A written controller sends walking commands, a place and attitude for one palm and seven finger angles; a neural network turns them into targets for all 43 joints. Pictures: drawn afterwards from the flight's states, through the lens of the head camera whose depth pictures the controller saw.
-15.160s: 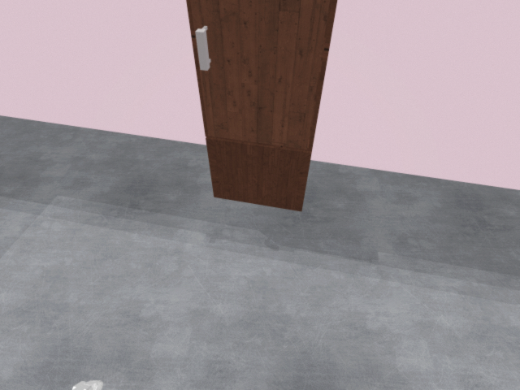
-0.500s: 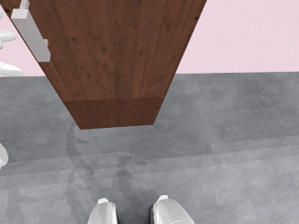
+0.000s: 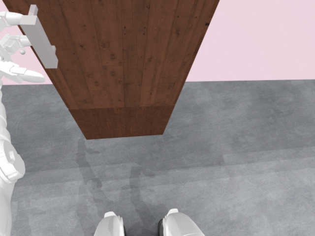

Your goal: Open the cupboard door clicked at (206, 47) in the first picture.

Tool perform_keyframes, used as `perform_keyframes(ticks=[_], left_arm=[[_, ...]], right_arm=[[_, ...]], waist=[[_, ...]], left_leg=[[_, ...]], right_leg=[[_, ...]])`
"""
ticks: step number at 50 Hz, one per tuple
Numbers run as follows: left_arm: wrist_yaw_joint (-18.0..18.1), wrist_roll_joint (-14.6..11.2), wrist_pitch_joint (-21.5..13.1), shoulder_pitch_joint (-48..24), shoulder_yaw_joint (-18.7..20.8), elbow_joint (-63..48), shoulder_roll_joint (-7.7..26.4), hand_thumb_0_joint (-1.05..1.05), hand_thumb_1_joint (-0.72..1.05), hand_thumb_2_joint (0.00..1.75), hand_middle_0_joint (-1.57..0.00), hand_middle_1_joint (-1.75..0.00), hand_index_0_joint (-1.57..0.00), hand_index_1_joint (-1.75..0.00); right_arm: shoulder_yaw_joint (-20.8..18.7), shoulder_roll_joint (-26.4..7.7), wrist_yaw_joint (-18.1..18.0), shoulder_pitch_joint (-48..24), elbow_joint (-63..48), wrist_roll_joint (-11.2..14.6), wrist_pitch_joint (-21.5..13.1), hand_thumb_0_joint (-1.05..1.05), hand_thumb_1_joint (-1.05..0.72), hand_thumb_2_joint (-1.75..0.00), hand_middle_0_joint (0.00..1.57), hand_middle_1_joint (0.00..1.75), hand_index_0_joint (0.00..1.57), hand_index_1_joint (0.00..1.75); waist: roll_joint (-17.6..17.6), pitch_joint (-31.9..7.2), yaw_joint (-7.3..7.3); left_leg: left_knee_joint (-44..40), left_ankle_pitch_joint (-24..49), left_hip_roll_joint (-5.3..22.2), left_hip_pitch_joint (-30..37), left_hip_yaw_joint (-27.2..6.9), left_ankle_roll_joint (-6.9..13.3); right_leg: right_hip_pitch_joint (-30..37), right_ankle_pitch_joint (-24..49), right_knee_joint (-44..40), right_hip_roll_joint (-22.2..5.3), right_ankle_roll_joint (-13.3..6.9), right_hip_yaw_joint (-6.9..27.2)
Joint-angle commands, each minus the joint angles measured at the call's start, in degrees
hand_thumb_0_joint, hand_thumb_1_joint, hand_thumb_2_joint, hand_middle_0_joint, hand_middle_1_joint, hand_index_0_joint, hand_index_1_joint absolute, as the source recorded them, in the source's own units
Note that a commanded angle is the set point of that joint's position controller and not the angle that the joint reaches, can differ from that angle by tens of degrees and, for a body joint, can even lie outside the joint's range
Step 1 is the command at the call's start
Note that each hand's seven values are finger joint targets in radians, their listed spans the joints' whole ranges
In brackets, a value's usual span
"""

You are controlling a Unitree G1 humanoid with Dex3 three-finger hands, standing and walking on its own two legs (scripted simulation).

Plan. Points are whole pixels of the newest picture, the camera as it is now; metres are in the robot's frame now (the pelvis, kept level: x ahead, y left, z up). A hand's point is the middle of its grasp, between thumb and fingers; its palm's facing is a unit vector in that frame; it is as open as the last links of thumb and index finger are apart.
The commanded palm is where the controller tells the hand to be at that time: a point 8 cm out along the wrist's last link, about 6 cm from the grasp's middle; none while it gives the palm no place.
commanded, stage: slide the fingers in behind the handle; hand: left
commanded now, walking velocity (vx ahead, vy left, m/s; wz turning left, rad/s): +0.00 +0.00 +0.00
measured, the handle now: (43, 38) +0.57 +0.22 +0.10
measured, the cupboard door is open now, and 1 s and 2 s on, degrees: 0 0 0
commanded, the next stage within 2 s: close the thumb around the handle in 1.18 s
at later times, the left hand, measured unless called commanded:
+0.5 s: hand (38, 54) +0.51 +0.22 +0.11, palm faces +0.00 -1.00 +0.00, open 14.0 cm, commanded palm +0.49 +0.26 +0.10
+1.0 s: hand (49, 53) +0.52 +0.20 +0.10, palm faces +0.01 -1.00 -0.01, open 14.0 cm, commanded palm +0.50 +0.24 +0.10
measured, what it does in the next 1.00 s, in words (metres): stands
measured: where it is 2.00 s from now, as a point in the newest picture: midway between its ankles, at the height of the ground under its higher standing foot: outside the picture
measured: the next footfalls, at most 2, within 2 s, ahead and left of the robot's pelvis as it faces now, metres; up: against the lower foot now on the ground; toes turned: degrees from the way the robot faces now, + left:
none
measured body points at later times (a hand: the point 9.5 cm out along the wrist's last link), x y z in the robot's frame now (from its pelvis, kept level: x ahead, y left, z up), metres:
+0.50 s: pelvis +0.00 -0.01 +0.00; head +0.12 +0.02 +0.43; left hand +0.51 +0.27 +0.11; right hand -0.01 -0.27 -0.10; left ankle +0.01 +0.10 -0.68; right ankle -0.01 -0.13 -0.68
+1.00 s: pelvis +0.00 -0.02 +0.00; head +0.13 +0.00 +0.43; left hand +0.51 +0.25 +0.11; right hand -0.02 -0.28 -0.11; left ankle +0.01 +0.10 -0.68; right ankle -0.01 -0.13 -0.68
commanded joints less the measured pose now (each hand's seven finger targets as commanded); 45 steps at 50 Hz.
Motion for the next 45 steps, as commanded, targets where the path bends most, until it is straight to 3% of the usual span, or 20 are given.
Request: perform_keyframes(ticks=[1, 2, 3, 5, 7, 10, 12, 14, 18, 22, 26, 28, 31, 34, 36, 38, 39, 42, 44, 45], left_arm=[[1.18, -1.27, -3.06, -22.34, 3.0, -11.23, 17.13, 0.0, -0.5, 0.3, -0.3, -1.2, -0.3, -1.2], [1.46, -1.26, -3.55, -21.87, 4.07, -12.51, 18.37, 0.0, -0.5, 0.3, -0.3, -1.2, -0.3, -1.2], [1.59, -1.02, -3.4, -20.8, 3.07, -11.87, 16.92, 0.0, -0.5, 0.3, -0.3, -1.2, -0.3, -1.2], [1.88, -1.03, -3.73, -21.61, 2.32, -12.01, 16.09, 0.0, -0.5, 0.3, -0.3, -1.2, -0.3, -1.2], [1.91, -1.54, -4.37, -23.43, 0.86, -12.73, 13.83, 0.0, -0.5, 0.3, -0.3, -1.2, -0.3, -1.2], [2.0, -1.69, -4.55, -24.08, 1.47, -11.99, 14.52, 0.0, -0.5, 0.3, -0.3, -1.2, -0.3, -1.2], [1.89, -1.77, -5.09, -23.68, 0.79, -13.41, 13.01, 0.0, -0.5, 0.3, -0.3, -1.2, -0.3, -1.2], [2.11, -1.72, -4.78, -23.66, -0.47, -11.79, 11.46, 0.0, -0.5, 0.3, -0.3, -1.2, -0.3, -1.2], [2.85, -1.96, -4.88, -24.18, -0.93, -13.23, 9.79, 0.0, -0.5, 0.3, -0.3, -1.2, -0.3, -1.2], [4.21, -1.63, -4.95, -24.27, -0.54, -13.53, 9.88, 0.0, -0.5, 0.3, -0.3, -1.2, -0.3, -1.2], [5.63, -1.22, -5.06, -24.66, -2.34, -14.09, 6.88, 0.0, -0.5, 0.3, -0.3, -1.2, -0.3, -1.2], [6.38, -1.05, -5.41, -23.68, 0.39, -13.72, 10.02, 0.0, -0.5, 0.3, -0.3, -1.2, -0.3, -1.2], [7.07, -0.62, -5.08, -25.44, -2.65, -13.36, 6.63, 0.0, -0.5, 0.3, -0.3, -1.2, -0.3, -1.2], [7.6, -0.25, -5.16, -23.92, -0.06, -11.64, 9.91, 0.0, -0.5, 0.3, -0.3, -1.2, -0.3, -1.2], [7.55, -0.16, -5.47, -24.52, -1.63, -12.17, 7.83, 0.0, -0.5, 0.3, -0.3, -1.2, -0.3, -1.2], [7.47, -0.44, -6.03, -23.79, -0.37, -12.89, 9.06, 0.0, -0.5, 0.3, -0.3, -1.2, -0.3, -1.2], [7.14, -0.68, -5.91, -24.58, -2.12, -12.39, 7.05, 0.0, -0.5, 0.3, -0.3, -1.2, -0.3, -1.2], [6.85, -0.54, -5.77, -23.82, 1.14, -11.54, 11.57, 0.0, -0.5, 0.3, -0.3, -1.2, -0.3, -1.2], [6.4, -0.54, -5.84, -24.75, -1.96, -12.67, 7.71, 0.0, -0.5, 0.3, -0.3, -1.2, -0.3, -1.2], [6.36, -0.71, -5.57, -24.42, -1.67, -11.73, 8.09, 0.0, -0.5, 0.3, -0.3, -1.2, -0.3, -1.2]], right_arm=[[-4.07, -11.44, -0.62, 10.58, -2.03, 0.17, -0.44, 0.0, -0.9, -0.9, 0.2, 0.3, 0.2, 0.3], [-4.12, -11.51, -0.67, 10.54, -2.23, 0.16, -0.49, 0.0, -0.9, -0.9, 0.2, 0.3, 0.2, 0.3], [-3.98, -11.22, -0.5, 10.07, -2.67, 0.22, -0.42, 0.0, -0.9, -0.9, 0.2, 0.3, 0.2, 0.3], [-4.09, -11.07, -0.44, 9.77, -2.59, 0.34, -0.37, 0.0, -0.9, -0.9, 0.2, 0.3, 0.2, 0.3], [-4.05, -11.01, -0.54, 9.77, -2.52, 0.28, -0.58, 0.0, -0.9, -0.9, 0.2, 0.3, 0.2, 0.3], [-4.12, -11.12, -0.67, 9.77, -2.09, 0.34, -0.85, 0.0, -0.9, -0.9, 0.2, 0.3, 0.2, 0.3], [-4.24, -10.95, -0.53, 9.92, -2.05, 0.2, -1.05, 0.0, -0.9, -0.9, 0.2, 0.3, 0.2, 0.3], [-4.27, -10.77, -0.53, 9.61, -1.56, 0.36, -1.04, 0.0, -0.9, -0.9, 0.2, 0.3, 0.2, 0.3], [-4.51, -10.67, -0.3, 9.67, -1.52, 0.19, -1.3, 0.0, -0.9, -0.9, 0.2, 0.3, 0.2, 0.3], [-4.48, -10.49, -0.22, 9.8, -1.17, 0.09, -1.35, 0.0, -0.9, -0.9, 0.2, 0.3, 0.2, 0.3], [-4.71, -10.15, 0.17, 9.5, -1.16, 0.05, -1.51, 0.0, -0.9, -0.9, 0.2, 0.3, 0.2, 0.3], [-4.8, -10.39, 0.05, 9.73, -1.12, 0.05, -1.54, 0.0, -0.9, -0.9, 0.2, 0.3, 0.2, 0.3], [-4.59, -10.01, 0.29, 9.24, -1.16, 0.1, -1.71, 0.0, -0.9, -0.9, 0.2, 0.3, 0.2, 0.3], [-4.41, -10.1, 0.08, 9.41, -1.57, 0.17, -1.75, 0.0, -0.9, -0.9, 0.2, 0.3, 0.2, 0.3], [-4.54, -9.85, 0.25, 9.19, -1.62, 0.18, -1.99, 0.0, -0.9, -0.9, 0.2, 0.3, 0.2, 0.3], [-4.61, -10.01, 0.2, 9.46, -1.7, 0.1, -2.06, 0.0, -0.9, -0.9, 0.2, 0.3, 0.2, 0.3], [-4.54, -9.77, 0.23, 9.23, -1.47, 0.2, -2.16, 0.0, -0.9, -0.9, 0.2, 0.3, 0.2, 0.3], [-4.52, -10.26, -0.1, 9.76, -1.48, 0.22, -2.08, 0.0, -0.9, -0.9, 0.2, 0.3, 0.2, 0.3], [-4.61, -9.75, 0.01, 9.36, -1.33, 0.33, -2.28, 0.0, -0.9, -0.9, 0.2, 0.3, 0.2, 0.3], [-4.56, -9.96, 0.01, 9.67, -0.99, 0.3, -2.2, 0.0, -0.9, -0.9, 0.2, 0.3, 0.2, 0.3]], waist=[[9.33, -26.39, 0.91], [10.04, -27.62, 1.6], [10.84, -27.49, 1.61], [9.45, -24.94, 1.17], [8.69, -25.0, 0.34], [8.81, -25.63, 0.31], [11.19, -27.39, 0.71], [10.37, -25.36, 0.19], [9.87, -27.7, 0.38], [9.24, -26.26, 0.51], [9.43, -26.6, 0.48], [8.49, -27.65, 1.15], [8.41, -25.15, 0.17], [6.56, -25.32, 0.85], [6.91, -25.34, 0.54], [6.72, -27.34, 0.98], [6.87, -26.34, 0.16], [4.85, -26.29, 0.84], [8.48, -26.41, 0.38], [6.74, -25.88, 0.13]], left_leg=[[-5.09, 26.73, -1.92, 27.37, -4.53, 0.28], [-5.04, 28.24, -2.04, 27.92, -4.47, 0.26], [-4.97, 28.16, -2.19, 27.61, -4.08, 0.19], [-5.22, 25.86, -2.11, 26.32, -3.94, 0.24], [-5.28, 25.29, -2.15, 26.73, -4.13, 0.41], [-5.19, 24.36, -2.24, 26.1, -3.94, 0.4], [-4.88, 26.98, -2.23, 28.66, -4.23, 0.2], [-4.95, 25.84, -2.09, 28.12, -4.38, 0.07], [-5.05, 26.25, -2.29, 29.04, -4.47, 0.17], [-5.06, 26.22, -2.39, 27.74, -4.33, 0.31], [-5.3, 25.31, -2.4, 28.49, -4.38, 0.12], [-5.26, 25.81, -2.46, 27.71, -4.18, 0.26], [-5.64, 23.19, -2.63, 26.31, -3.92, 0.31], [-5.43, 22.42, -2.94, 23.05, -3.16, 0.64], [-5.48, 21.32, -3.04, 23.37, -3.05, 0.59], [-5.3, 22.28, -3.05, 23.53, -2.88, 0.69], [-5.26, 21.95, -3.08, 23.23, -2.78, 0.72], [-5.06, 20.64, -3.25, 20.33, -2.45, 1.09], [-5.08, 21.77, -3.13, 23.24, -2.56, 0.73], [-5.05, 21.41, -2.97, 22.72, -2.74, 0.79]], right_leg=[[6.08, 19.74, -4.71, 2.88, -1.19, 0.82], [7.11, 21.1, -4.3, 2.88, -1.38, 0.94], [6.86, 21.34, -4.35, 2.8, -1.23, 1.1], [6.66, 20.07, -4.76, 2.8, -1.14, 1.08], [6.23, 19.69, -4.68, 2.82, -1.26, 1.1], [6.81, 19.64, -4.77, 2.66, -1.07, 1.49], [5.84, 20.39, -4.16, 2.7, -1.45, 1.24], [4.63, 19.33, -4.55, 2.65, -1.24, 1.19], [5.62, 19.8, -4.45, 2.66, -1.22, 1.18], [6.23, 20.38, -4.38, 2.61, -1.34, 1.18], [5.86, 19.45, -4.61, 2.61, -1.23, 1.12], [7.49, 20.61, -4.44, 2.53, -1.19, 1.46], [6.73, 19.23, -4.85, 2.45, -1.03, 1.49], [9.55, 20.62, -4.69, 2.26, -0.95, 2.2], [9.36, 19.99, -4.89, 2.3, -0.89, 2.24], [10.75, 21.34, -4.65, 2.3, -0.93, 2.53], [10.31, 21.49, -4.82, 2.28, -0.85, 2.61], [12.76, 21.82, -4.79, 2.25, -0.83, 3.26], [10.0, 21.52, -4.85, 2.16, -0.88, 2.81], [9.82, 20.98, -4.87, 2.27, -0.84, 2.65]])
